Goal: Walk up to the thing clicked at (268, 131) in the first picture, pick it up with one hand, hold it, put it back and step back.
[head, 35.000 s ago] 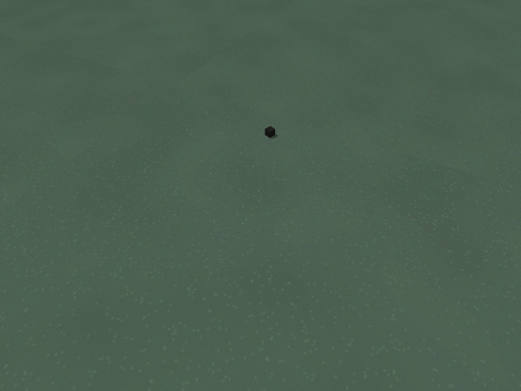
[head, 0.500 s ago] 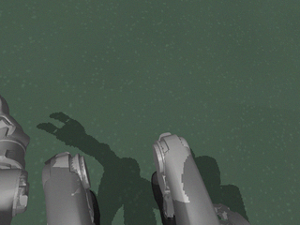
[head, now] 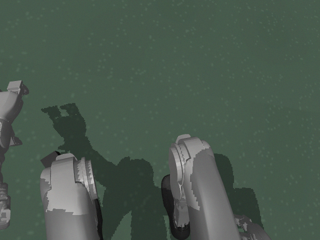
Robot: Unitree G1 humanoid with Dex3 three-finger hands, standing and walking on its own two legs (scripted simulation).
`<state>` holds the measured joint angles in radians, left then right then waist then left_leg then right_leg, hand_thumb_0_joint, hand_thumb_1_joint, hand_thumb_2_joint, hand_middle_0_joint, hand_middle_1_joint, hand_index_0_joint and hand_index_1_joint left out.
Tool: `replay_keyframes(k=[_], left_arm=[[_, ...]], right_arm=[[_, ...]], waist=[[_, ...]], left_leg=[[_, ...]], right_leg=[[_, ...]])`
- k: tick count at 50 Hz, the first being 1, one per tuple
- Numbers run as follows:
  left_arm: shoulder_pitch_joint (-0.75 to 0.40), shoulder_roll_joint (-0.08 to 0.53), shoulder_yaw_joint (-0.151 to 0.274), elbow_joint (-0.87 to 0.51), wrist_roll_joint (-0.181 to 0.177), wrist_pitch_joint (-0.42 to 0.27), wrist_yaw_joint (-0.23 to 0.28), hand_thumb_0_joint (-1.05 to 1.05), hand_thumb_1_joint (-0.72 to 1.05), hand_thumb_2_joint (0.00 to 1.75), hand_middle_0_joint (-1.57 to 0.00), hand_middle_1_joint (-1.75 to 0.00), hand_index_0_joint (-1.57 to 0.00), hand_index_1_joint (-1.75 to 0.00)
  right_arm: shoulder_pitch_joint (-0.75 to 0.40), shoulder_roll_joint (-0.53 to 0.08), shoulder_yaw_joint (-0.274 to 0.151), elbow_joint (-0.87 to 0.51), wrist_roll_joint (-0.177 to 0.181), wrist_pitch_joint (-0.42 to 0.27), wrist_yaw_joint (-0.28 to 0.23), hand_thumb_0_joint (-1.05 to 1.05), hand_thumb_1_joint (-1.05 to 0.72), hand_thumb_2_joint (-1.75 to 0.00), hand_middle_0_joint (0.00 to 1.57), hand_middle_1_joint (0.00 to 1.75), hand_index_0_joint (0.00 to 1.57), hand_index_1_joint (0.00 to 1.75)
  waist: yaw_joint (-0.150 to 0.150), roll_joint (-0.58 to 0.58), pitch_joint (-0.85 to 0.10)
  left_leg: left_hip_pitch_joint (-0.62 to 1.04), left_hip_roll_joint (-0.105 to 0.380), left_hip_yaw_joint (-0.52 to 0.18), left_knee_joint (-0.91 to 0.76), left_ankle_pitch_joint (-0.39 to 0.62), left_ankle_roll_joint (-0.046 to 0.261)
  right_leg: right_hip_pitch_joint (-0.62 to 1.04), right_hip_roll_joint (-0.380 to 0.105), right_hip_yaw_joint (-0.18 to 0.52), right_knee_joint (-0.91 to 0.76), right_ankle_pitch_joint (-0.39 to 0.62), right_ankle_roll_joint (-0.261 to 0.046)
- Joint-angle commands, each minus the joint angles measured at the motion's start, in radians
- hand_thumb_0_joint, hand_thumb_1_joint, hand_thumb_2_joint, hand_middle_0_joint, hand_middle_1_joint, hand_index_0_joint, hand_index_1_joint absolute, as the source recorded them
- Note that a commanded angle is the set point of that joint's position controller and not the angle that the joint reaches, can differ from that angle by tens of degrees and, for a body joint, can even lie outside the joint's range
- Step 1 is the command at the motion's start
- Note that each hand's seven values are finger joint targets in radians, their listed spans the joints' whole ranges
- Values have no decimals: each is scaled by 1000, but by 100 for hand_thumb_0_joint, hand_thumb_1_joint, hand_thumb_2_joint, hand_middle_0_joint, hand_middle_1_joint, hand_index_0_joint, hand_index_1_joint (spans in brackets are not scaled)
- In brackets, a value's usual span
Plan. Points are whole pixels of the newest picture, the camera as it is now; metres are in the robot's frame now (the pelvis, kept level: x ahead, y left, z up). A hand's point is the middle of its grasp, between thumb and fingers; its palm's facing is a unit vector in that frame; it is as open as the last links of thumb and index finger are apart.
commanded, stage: home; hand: left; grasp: from above
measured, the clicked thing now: (54, 162) +0.33 +0.24 -0.30
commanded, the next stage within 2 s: none
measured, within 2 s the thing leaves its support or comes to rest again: neither
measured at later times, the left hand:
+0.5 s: hand out of the picture +0.35 +0.30 -0.01, palm faces -0.35 -0.53 -0.78, open 9.2 cm
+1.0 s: hand out of the picture +0.25 +0.23 +0.21, palm faces +0.08 -0.94 -0.33, open 7.4 cm
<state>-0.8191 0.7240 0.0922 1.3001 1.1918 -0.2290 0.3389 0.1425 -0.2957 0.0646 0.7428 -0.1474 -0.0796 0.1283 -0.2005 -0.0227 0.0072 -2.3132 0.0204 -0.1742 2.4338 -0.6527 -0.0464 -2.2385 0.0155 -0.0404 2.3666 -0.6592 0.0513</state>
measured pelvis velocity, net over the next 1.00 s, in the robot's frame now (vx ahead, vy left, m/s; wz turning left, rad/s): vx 0.04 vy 0.00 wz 0.11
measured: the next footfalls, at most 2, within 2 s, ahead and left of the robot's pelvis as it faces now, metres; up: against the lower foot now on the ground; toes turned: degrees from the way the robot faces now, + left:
none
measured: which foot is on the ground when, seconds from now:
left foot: down 0.00-1.00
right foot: down 0.00-1.00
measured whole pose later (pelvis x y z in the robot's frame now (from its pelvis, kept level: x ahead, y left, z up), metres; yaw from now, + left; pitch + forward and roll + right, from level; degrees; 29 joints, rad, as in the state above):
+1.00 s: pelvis +0.04 +0.00 +0.29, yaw +6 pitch +24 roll -4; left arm 0.20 0.30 0.06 0.09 0.03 0.33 0.05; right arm 0.15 -0.21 0.02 0.54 0.04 -0.09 -0.08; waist -0.05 0.04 -0.20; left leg -1.32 0.05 -0.08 1.49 -0.58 -0.03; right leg -1.26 -0.03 -0.05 1.44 -0.59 0.03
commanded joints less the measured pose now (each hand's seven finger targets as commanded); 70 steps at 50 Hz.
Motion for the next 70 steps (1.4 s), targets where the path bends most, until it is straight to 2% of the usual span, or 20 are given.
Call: replay_keyframes(k=[1, 2, 5, 11, 14, 15, 18, 21, 23, 24, 26, 31, 33, 42, 49, 50, 52, 55, 61, 70], left_arm=[[-281, 330, 70, -209, -17, -26, 24, 0, -35, 90, -25, -74, -22, -72], [-270, 301, 53, -232, -37, -27, 11, 0, -33, 89, -24, -68, -22, -70], [-226, 322, 74, -298, -77, -20, -27, 0, -27, 88, -24, -65, -21, -68], [-60, 291, 120, -509, -210, 13, -129, 0, 11, 87, -22, -52, -21, -53], [40, 232, 136, -633, -314, 43, -183, 0, 31, 86, -21, -45, -20, -46], [64, 195, 112, -670, -344, 60, -204, 0, 39, 87, -21, -44, -20, -45], [208, 129, 108, -715, -443, 114, -254, 0, 61, 88, -21, -38, -20, -38], [277, 37, 47, -859, -554, 152, -314, 0, 83, 88, -20, -30, -20, -30], [348, 42, 80, -924, -623, 176, -332, 0, 90, 90, -20, -30, -20, -30], [357, 14, 64, -973, -657, 183, -341, 0, 90, 90, -20, -30, -20, -30], [364, -7, 62, -1074, -712, 194, -348, 0, 90, 90, -20, -30, -20, -30], [526, -79, 71, -1153, -821, 247, -328, 0, 90, 90, -20, -30, -20, -30], [581, -97, 81, -1209, -863, 282, -318, 0, 90, 90, -20, -30, -20, -30], [844, -217, 57, -1358, -1088, 452, -291, 0, 90, 90, -20, -30, -20, -30], [1002, -322, 37, -1420, -1195, 546, -265, 0, 90, 90, -20, -30, -20, -30], [1005, -312, 57, -1437, -1211, 555, -260, 0, 90, 90, -20, -30, -20, -30], [1055, -348, 42, -1440, -1230, 572, -260, 0, 90, 90, -20, -30, -20, -30], [1128, -364, 51, -1488, -1254, 597, -260, 0, 90, 90, -20, -30, -20, -30], [1255, -401, 27, -1585, -1265, 637, -269, 0, 90, 90, -20, -30, -20, -30], [1322, -420, 1, -1628, -1256, 655, -304, 0, 90, 90, -20, -30, -20, -30]], right_arm=[[193, -238, -98, -30, -2, 5, -25, 0, -88, -89, 20, 30, 20, 30], [197, -233, -102, -38, 3, 9, -27, 0, -88, -89, 20, 30, 20, 30], [231, -245, -121, -41, 6, 20, -28, 0, -88, -89, 20, 30, 20, 30], [227, -249, -172, -89, 56, 54, -33, 0, -89, -90, 20, 30, 20, 30], [209, -237, -189, -112, 85, 67, -35, 0, -89, -90, 20, 30, 20, 30], [196, -222, -186, -124, 93, 72, -36, 0, -89, -90, 20, 30, 20, 30], [153, -208, -182, -145, 114, 83, -46, 0, -90, -90, 20, 30, 20, 30], [100, -192, -178, -183, 128, 78, -57, 0, -90, -90, 20, 30, 20, 30], [73, -184, -179, -212, 140, 71, -67, 0, -90, -90, 20, 30, 20, 30], [54, -177, -176, -222, 143, 68, -71, 0, -90, -90, 20, 30, 20, 30], [33, -165, -175, -249, 150, 56, -84, 0, -90, -90, 20, 30, 20, 30], [-14, -140, -166, -274, 165, 26, -121, 0, -90, -90, 20, 30, 20, 30], [-17, -133, -164, -299, 172, 15, -135, 0, -90, -90, 20, 30, 20, 30], [-25, -89, -133, -327, 186, -35, -192, 0, -90, -90, 20, 30, 20, 30], [42, -55, -99, -321, 194, -79, -249, 0, -90, -90, 20, 30, 20, 30], [45, -59, -96, -331, 194, -85, -259, 0, -90, -90, 20, 30, 20, 30], [57, -47, -86, -327, 192, -102, -276, 0, -90, -90, 20, 30, 20, 30], [81, -43, -79, -339, 187, -121, -299, 0, -90, -90, 20, 30, 20, 30], [110, -31, -76, -354, 176, -156, -325, 0, -90, -90, 20, 30, 20, 30], [95, -39, -85, -371, 162, -196, -330, 0, -90, -90, 20, 30, 20, 30]], waist=[[5, 281, -756], [12, 301, -763], [26, 310, -816], [98, 342, -890], [129, 319, -906], [127, 317, -916], [128, 229, -795], [120, 195, -724], [147, 165, -719], [141, 167, -727], [143, 175, -749], [145, 166, -674], [151, 159, -711], [132, 116, -626], [123, 117, -527], [128, 117, -520], [121, 103, -469], [140, 120, -423], [144, 108, -358], [149, 64, -228]], left_leg=[[515, -8, 136, -239, 147, 58], [532, -10, 135, -254, 132, 56], [589, -8, 133, -274, 182, 56], [712, -11, 130, -367, 265, 48], [759, -9, 115, -435, 268, 52], [780, -3, 107, -465, 255, 55], [723, -1, 96, -534, 161, 70], [705, 5, 84, -616, 32, 81], [731, 9, 86, -669, -13, 84], [752, 10, 85, -686, -13, 83], [804, 12, 86, -723, -15, 81], [899, 10, 94, -834, -25, 76], [962, 6, 97, -871, -2, 73], [1185, -1, 95, -1080, 55, 65], [1390, 4, 98, -1248, 249, 54], [1412, 1, 103, -1272, 246, 55], [1447, -1, 106, -1324, 263, 55], [1526, -5, 112, -1407, 275, 53], [1646, -13, 135, -1497, 399, 54], [1695, -14, 141, -1589, 357, 56]], right_leg=[[370, 18, -96, -263, 165, -79], [354, 16, -98, -268, 149, -82], [392, 13, -109, -281, 200, -76], [423, 1, -100, -328, 251, -85], [445, -3, -92, -366, 258, -84], [452, 1, -90, -381, 252, -80], [479, 4, -82, -455, 202, -74], [502, 6, -70, -524, 126, -73], [559, 10, -62, -577, 90, -72], [574, 8, -58, -592, 92, -72], [615, 7, -48, -634, 91, -73], [706, -2, -30, -748, 72, -74], [770, -5, -22, -792, 85, -74], [1039, -12, 2, -1039, 117, -65], [1249, -8, -1, -1215, 271, -63], [1280, -8, 0, -1247, 268, -61], [1338, -7, -5, -1303, 285, -58], [1424, -6, -9, -1383, 300, -55], [1573, -2, -21, -1506, 413, -51], [1603, 6, -48, -1578, 348, -44]])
